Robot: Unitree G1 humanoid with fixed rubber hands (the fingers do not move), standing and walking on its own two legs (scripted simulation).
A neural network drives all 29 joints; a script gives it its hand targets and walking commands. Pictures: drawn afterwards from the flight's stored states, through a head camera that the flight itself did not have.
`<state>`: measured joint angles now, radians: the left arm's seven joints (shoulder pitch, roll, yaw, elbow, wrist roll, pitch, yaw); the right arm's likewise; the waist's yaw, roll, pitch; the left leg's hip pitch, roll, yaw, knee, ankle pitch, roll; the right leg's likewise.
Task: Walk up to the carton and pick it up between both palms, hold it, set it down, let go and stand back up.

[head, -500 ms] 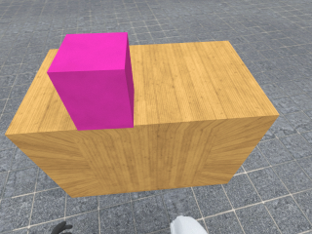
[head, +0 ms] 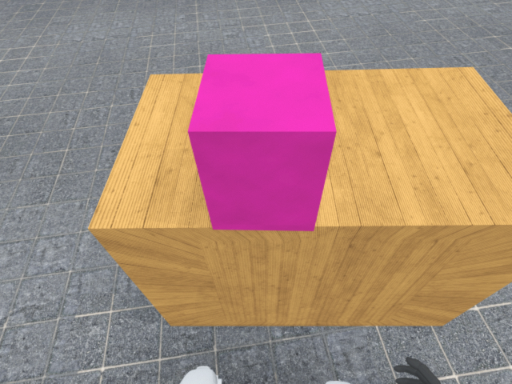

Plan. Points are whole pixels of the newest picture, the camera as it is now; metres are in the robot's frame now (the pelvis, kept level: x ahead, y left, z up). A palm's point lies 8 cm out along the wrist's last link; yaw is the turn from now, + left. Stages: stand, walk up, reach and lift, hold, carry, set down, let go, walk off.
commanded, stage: walk up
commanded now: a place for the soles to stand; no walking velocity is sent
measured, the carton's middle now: (263, 147) +0.51 +0.01 +0.07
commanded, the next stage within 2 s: none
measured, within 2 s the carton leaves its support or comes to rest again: neither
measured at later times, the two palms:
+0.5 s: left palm (69, 364) +0.16 +0.31 -0.07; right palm out of the picture +0.10 -0.21 -0.09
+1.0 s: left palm out of the picture +0.12 +0.31 -0.08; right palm out of the picture +0.09 -0.22 -0.07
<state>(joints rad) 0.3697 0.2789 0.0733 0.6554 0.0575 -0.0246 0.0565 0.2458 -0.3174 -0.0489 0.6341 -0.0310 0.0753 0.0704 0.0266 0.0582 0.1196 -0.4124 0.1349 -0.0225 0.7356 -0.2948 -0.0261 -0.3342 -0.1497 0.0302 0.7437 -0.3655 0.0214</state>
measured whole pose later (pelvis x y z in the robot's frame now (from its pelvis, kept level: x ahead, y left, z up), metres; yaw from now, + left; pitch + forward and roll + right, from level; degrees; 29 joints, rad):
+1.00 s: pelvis +0.05 +0.05 +0.03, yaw -3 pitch -1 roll +1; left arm 0.35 0.26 0.03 0.73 0.03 0.01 -0.06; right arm 0.44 -0.28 -0.06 0.64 -0.03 -0.02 0.00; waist 0.03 -0.01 -0.01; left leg -0.29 0.03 0.07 0.61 -0.38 0.02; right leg -0.24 0.01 -0.01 0.56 -0.31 -0.07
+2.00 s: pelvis +0.15 +0.00 +0.02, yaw +4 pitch -2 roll -1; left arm 0.22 0.27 0.02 0.69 0.01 0.02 0.01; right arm 0.24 -0.30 -0.03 0.60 0.00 0.03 0.00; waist 0.00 0.03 0.11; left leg -0.32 0.02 -0.03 0.69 -0.34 -0.01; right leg -0.29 0.01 -0.04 0.62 -0.26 -0.01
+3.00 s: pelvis +0.17 +0.02 +0.02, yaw -4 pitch -1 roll +1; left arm 0.32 0.27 0.01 0.63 0.01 0.00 0.02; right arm 0.25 -0.29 0.00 0.67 -0.01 0.03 0.02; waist 0.00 0.00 0.03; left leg -0.24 0.02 0.13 0.59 -0.34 0.03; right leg -0.30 0.02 0.12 0.61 -0.30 0.02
